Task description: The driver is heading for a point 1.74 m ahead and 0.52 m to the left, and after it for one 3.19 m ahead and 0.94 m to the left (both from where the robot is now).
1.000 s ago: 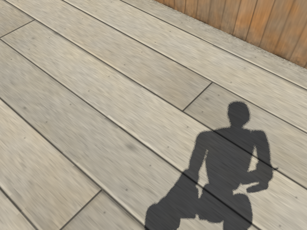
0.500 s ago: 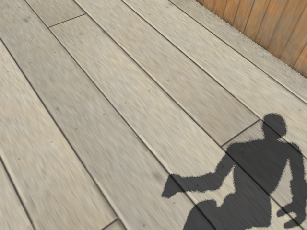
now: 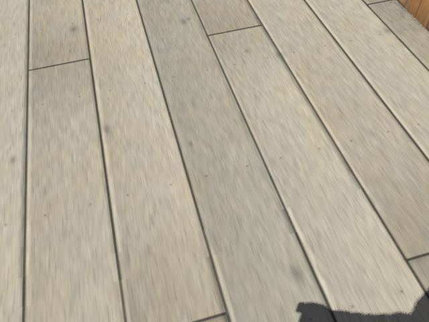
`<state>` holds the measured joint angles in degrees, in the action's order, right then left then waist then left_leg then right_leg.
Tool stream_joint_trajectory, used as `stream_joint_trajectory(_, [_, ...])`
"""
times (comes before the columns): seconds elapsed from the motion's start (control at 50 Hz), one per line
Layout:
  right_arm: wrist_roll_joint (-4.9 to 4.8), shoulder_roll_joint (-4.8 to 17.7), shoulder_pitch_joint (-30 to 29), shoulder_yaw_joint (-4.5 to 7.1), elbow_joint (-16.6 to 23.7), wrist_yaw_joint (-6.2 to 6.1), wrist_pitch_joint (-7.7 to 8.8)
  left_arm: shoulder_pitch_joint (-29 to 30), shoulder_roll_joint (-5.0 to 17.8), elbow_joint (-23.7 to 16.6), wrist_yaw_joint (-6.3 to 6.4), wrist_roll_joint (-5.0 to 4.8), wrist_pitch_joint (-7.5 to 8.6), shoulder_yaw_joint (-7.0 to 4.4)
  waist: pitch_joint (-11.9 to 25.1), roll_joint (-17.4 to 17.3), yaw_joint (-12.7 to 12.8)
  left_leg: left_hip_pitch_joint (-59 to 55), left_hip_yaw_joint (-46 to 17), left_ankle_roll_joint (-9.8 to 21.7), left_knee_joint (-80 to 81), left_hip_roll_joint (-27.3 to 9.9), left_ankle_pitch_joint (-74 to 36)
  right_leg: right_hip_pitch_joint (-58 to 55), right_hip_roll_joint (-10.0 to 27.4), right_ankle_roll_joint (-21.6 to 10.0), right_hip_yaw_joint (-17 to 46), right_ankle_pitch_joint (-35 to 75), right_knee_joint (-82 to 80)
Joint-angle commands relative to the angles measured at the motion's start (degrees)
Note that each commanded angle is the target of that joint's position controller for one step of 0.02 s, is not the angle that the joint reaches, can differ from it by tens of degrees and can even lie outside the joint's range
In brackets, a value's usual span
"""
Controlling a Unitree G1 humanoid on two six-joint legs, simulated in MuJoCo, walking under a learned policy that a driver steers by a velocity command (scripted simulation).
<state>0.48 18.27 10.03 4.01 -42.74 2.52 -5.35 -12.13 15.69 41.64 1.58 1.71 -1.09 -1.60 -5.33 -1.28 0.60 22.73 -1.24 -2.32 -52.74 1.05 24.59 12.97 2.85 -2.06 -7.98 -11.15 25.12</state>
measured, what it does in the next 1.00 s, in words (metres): walks ahead, turning left: left foot, then right foot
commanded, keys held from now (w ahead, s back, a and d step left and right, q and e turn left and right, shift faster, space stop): q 0.36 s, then no key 0.14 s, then w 0.50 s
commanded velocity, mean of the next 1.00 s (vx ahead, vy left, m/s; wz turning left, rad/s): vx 0.15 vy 0.00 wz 0.35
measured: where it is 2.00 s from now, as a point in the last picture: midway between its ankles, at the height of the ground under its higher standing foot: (144, 264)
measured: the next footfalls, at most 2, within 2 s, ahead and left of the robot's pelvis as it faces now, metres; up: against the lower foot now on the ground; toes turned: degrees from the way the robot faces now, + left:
left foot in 0.12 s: +0.02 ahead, +0.12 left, +0.00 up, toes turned +6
right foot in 0.66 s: +0.06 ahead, -0.06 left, +0.00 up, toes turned +19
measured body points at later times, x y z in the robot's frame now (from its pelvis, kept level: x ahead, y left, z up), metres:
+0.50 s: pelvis -0.01 +0.04 +0.00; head +0.01 +0.07 +0.45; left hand +0.02 +0.34 -0.12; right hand +0.17 -0.21 -0.10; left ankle -0.02 +0.11 -0.74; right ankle +0.03 -0.10 -0.69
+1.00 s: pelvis +0.10 +0.05 +0.00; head +0.13 +0.04 +0.45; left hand -0.02 +0.28 -0.13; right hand +0.33 -0.13 -0.12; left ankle +0.18 +0.22 -0.70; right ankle +0.02 -0.07 -0.74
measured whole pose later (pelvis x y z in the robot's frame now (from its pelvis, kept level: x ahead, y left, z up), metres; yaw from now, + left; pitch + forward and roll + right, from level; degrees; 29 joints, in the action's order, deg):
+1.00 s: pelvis +0.10 +0.05 +0.00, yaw +19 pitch +1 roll +0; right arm 2.3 16.2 7.5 2.0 -46.0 3.1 0.4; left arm -26.5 12.8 53.5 -0.5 0.8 3.9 -1.7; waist -1.1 -2.6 3.2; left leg 33.9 1.1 -0.1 -43.2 -3.1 7.8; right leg -4.7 -2.7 -3.0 0.5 -15.8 9.9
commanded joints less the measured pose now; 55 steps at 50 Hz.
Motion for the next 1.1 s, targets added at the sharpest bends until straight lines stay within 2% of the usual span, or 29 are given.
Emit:
stream_joint_trajectory(0.02, [-0.31, 3.34, -0.78, 0.27, 4.60, 0.35, 0.72, -0.04, 10.72, -2.85, -0.56, 0.30, 0.40, -3.15, 7.12, 11.59, 0.88, -3.64, 3.55, 1.24, 7.16, -0.24, 1.08, -4.26, 14.16, -9.40, 8.61, 14.08, -6.23])
stream_joint_trajectory(0.08, [-0.41, 3.26, 0.49, 0.18, 4.94, 0.30, 1.40, 0.08, 11.91, -2.43, -0.99, -0.26, -0.17, -3.70, 7.85, 11.21, -0.14, -8.75, 5.40, 2.97, 16.96, 0.30, -2.01, -3.50, 14.87, -7.43, 6.89, 14.53, -1.98])
stream_joint_trajectory(0.1, [-0.04, 3.20, 2.44, 0.20, 4.34, -0.03, 1.92, 0.41, 11.86, -2.25, -1.07, -0.76, -0.41, -3.78, 8.03, 9.56, -1.58, -13.29, 5.52, 3.91, 24.17, 0.97, -6.96, -0.95, 14.23, -5.06, 4.91, 12.59, 1.62])
stream_joint_trajectory(0.12, [0.66, 4.87, 3.85, 0.61, 3.83, -0.74, 2.59, -1.77, 10.85, -1.50, -1.27, -0.73, -0.60, -3.74, 7.69, 3.77, -2.18, -17.64, -0.05, 4.86, 32.06, -0.63, -11.21, 3.56, 12.31, -1.16, 2.20, 5.87, 7.96])
stream_joint_trajectory(0.14, [1.12, 11.03, 3.86, 1.67, 4.78, -1.54, 3.31, -4.64, 6.19, -2.81, -1.75, 0.06, -1.12, -2.74, 6.97, -13.51, -0.20, -22.30, -21.87, 8.34, 38.01, -16.40, -20.95, 15.86, 4.89, 3.48, -3.23, -18.66, 24.06])
stream_joint_trajectory(0.16, [0.68, 16.74, 6.75, 3.51, 5.13, -1.43, 3.31, 1.62, 6.47, -6.18, -0.37, 0.02, -2.33, -2.35, 4.74, -13.93, -3.98, -14.13, -30.29, 17.39, 37.05, -23.83, -32.79, 20.98, -2.11, 4.45, 4.11, -26.76, 31.43])
stream_joint_trajectory(0.18, [0.44, 13.60, 7.55, 3.01, 4.01, -1.51, 3.29, 3.26, 7.75, -5.86, -0.01, -0.55, -2.94, -2.67, 3.72, -8.17, -3.74, -14.01, -25.65, 18.74, 36.04, -20.82, -33.92, 20.76, -0.43, 4.37, 8.28, -23.38, 35.91])
stream_joint_trajectory(0.2, [0.07, 10.39, 3.92, 2.00, 4.16, -1.83, 3.22, 2.31, 7.69, -4.99, -0.19, -1.34, -2.81, -2.83, 2.19, -6.84, -1.55, -13.02, -20.58, 17.16, 35.90, -16.64, -31.96, 20.63, 0.04, 3.97, 9.37, -18.14, 36.24])
stream_joint_trajectory(0.22, [0.14, 8.70, 0.31, 1.53, 4.70, -2.12, 3.06, 1.10, 8.05, -3.86, -0.36, -1.32, -2.27, -3.02, 2.18, -6.47, 0.11, -13.49, -17.29, 14.78, 35.95, -12.56, -29.60, 20.13, 0.29, 3.83, 9.81, -13.93, 34.75])
stream_joint_trajectory(0.26, [-0.32, 7.01, -0.35, 0.99, 5.12, -2.63, 3.29, -0.81, 8.94, -2.51, -0.85, -0.04, -1.91, -3.46, 5.73, -7.18, 0.21, -16.75, -15.30, 14.23, 34.59, -9.92, -36.34, 19.09, -0.76, 4.15, 9.14, -10.48, 37.01])
stream_joint_trajectory(0.32, [-0.49, 7.81, 2.55, 1.37, 4.35, -2.36, 3.73, 0.18, 7.67, -2.93, -1.18, -0.56, -2.25, -3.27, 7.55, -4.21, -0.58, -19.47, -16.89, 14.63, 34.17, -9.92, -35.78, 19.85, -1.27, 4.77, 9.72, -9.55, 35.77])
stream_joint_trajectory(0.4, [0.04, 7.63, 4.78, 1.42, 3.77, -2.47, 3.69, 1.56, 7.20, -3.18, -0.82, -0.64, -2.65, -3.08, 6.80, -5.62, -1.93, -20.27, -20.19, 15.53, 34.85, -10.27, -29.44, 20.20, -1.69, 4.91, 10.05, -10.57, 29.75])
stream_joint_trajectory(0.5, [0.85, 7.36, 5.46, 0.98, 2.71, -2.65, 3.78, 2.69, 6.29, -3.18, -0.56, -1.05, -2.28, -2.56, 6.88, -5.26, -2.64, -17.04, -21.78, 15.79, 34.02, -10.53, -29.46, 13.63, -2.61, 3.38, 9.74, -12.45, 22.61])
stream_joint_trajectory(0.54, [1.14, 7.52, 6.57, 0.97, 1.79, -2.55, 3.62, 2.47, 6.32, -3.05, -0.90, -0.67, -1.84, -2.34, 7.76, -5.53, -3.11, -15.26, -23.92, 16.13, 36.34, -9.57, -11.48, 10.30, -3.48, 2.51, 8.75, -13.72, 19.60])
stream_joint_trajectory(0.58, [1.50, 7.21, 6.19, 0.80, 1.07, -2.33, 3.38, 2.52, 6.01, -2.95, -1.29, -0.49, -1.20, -2.06, 5.26, -6.43, -2.85, -11.39, -26.75, 16.26, 38.67, -8.99, 4.33, 7.09, -4.37, 1.34, 7.86, -15.50, 14.93])
stream_joint_trajectory(0.6, [1.47, 7.01, 5.60, 0.72, 0.74, -2.27, 3.33, 1.23, 5.42, -2.43, -1.31, -0.60, -0.74, -1.82, 4.08, -5.88, -1.80, -8.61, -27.30, 15.89, 38.79, -8.57, 7.58, 3.50, -4.80, 0.47, 7.34, -15.23, 10.79])
stream_joint_trajectory(0.64, [0.62, 5.63, 3.40, 0.27, 0.54, -2.69, 3.53, -4.67, 3.32, 0.14, -0.71, -0.46, 0.60, -1.17, 2.50, -2.12, 2.58, 0.86, -25.36, 12.91, 35.39, -5.02, 11.75, -10.44, -5.03, -1.82, 6.86, -7.41, -3.95])
stream_joint_trajectory(0.66, [0.37, 2.86, 2.48, -0.48, 1.26, -2.94, 4.21, -7.94, 5.68, 1.06, -0.03, 0.11, 1.48, -1.44, 2.57, 3.98, 3.88, 8.11, -20.70, 9.75, 27.10, -1.28, 12.18, -17.23, 1.86, -3.13, 15.62, -14.17, -9.27])
stream_joint_trajectory(0.68, [-0.35, -0.32, 1.63, -1.36, 2.66, -2.87, 5.11, -11.37, 11.66, 1.35, 0.21, 0.32, 2.08, -2.53, 4.60, 13.68, 4.94, 14.67, -8.50, 6.78, 10.99, 7.11, 7.95, -20.31, 15.52, -7.23, 36.42, -31.30, -18.01])
stream_joint_trajectory(0.7, [1.64, 4.55, -1.98, -0.23, 3.38, -3.06, 5.73, -11.51, 14.51, 3.30, -0.14, 0.52, 2.21, -3.77, -2.98, 8.27, 4.48, 19.33, -8.11, 6.43, 4.67, 5.99, 3.20, -11.93, 18.99, -10.41, 43.60, -35.72, -20.79])
stream_joint_trajectory(0.72, [1.78, 5.21, -0.53, 0.18, 2.75, -2.57, 6.21, -8.86, 11.97, 3.32, -0.46, -0.12, 2.59, -3.24, -5.36, 6.22, 1.54, 19.24, -9.44, 6.30, 1.50, 3.45, -1.02, -9.66, 17.35, -10.74, 41.02, -34.44, -20.51])
stream_joint_trajectory(0.74, [1.59, 5.23, 2.28, 0.18, 0.94, -1.79, 6.54, -5.69, 9.39, 2.92, -0.90, -0.75, 3.05, -2.69, -5.15, 6.39, -0.59, 18.24, -8.22, 5.52, 0.23, 2.06, -4.37, -9.90, 14.01, -9.16, 35.86, -29.74, -20.41])
stream_joint_trajectory(0.76, [1.84, 5.23, 3.77, 0.26, -0.33, -1.10, 6.63, -4.40, 8.20, 2.72, -1.18, -0.98, 3.44, -2.43, -3.46, 7.78, -1.27, 17.09, -6.03, 4.79, -0.97, 1.23, -6.84, -10.68, 11.36, -7.93, 31.12, -24.28, -20.42])
stream_joint_trajectory(0.8, [2.40, 3.77, 2.41, -0.10, -0.87, -0.16, 6.75, -6.52, 6.27, 4.05, -1.54, -1.11, 4.51, -1.99, -1.33, 7.88, -0.24, 16.99, -2.61, 3.75, -3.31, -0.48, -11.05, -12.01, 8.73, -8.01, 25.21, -14.14, -20.40])
stream_joint_trajectory(0.9, [2.01, 0.91, -6.82, -1.27, 1.29, 0.33, 6.76, -14.27, 5.41, 8.37, -2.05, -1.18, 5.46, -2.08, -1.47, 6.77, 3.09, 21.81, 2.35, 1.82, 1.87, -3.54, -15.66, -16.24, 7.60, -9.24, 19.38, 1.97, -19.85])
stream_joint_trajectory(1.0, [1.57, -0.57, -14.10, -2.35, 3.52, 0.73, 7.20, -17.31, 6.07, 10.97, -1.77, -0.77, 5.74, -1.96, -1.71, 7.61, 4.45, 14.65, 5.60, 2.63, 14.51, -2.38, -17.24, -14.94, 7.82, -8.84, 15.36, 17.73, -16.81])
stream_joint_trajectory(1.06, [1.42, 0.44, -12.54, -2.18, 3.30, 0.16, 7.41, -16.41, 7.11, 11.84, -1.40, -0.73, 5.67, -2.07, -0.92, 8.22, 2.30, 6.87, 6.25, 5.54, 19.15, -0.92, -15.41, -14.95, 9.92, -7.82, 14.66, 28.35, -13.49])
stream_joint_trajectory(1.08, [1.39, 1.21, -9.25, -1.79, 2.29, -0.31, 7.56, -15.45, 7.52, 11.96, -1.32, -0.73, 5.64, -2.10, 0.72, 8.28, 0.28, 1.29, 6.47, 6.69, 20.66, 0.57, -14.23, -14.70, 9.96, -6.96, 13.76, 37.24, -9.62])
stream_joint_trajectory(1.1, [1.38, 2.31, -2.93, -1.16, 0.15, -0.89, 7.87, -14.88, 7.86, 12.24, -1.32, -0.85, 5.50, -2.14, 4.26, 7.55, -2.73, -6.77, 6.70, 8.04, 23.24, 2.22, -14.31, -14.47, 9.08, -6.01, 12.32, 45.06, -2.08])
